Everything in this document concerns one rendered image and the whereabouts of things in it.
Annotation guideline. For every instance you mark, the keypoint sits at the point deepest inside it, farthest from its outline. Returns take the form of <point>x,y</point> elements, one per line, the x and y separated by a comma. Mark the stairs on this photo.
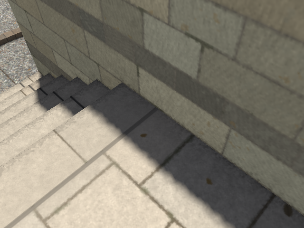
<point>34,107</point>

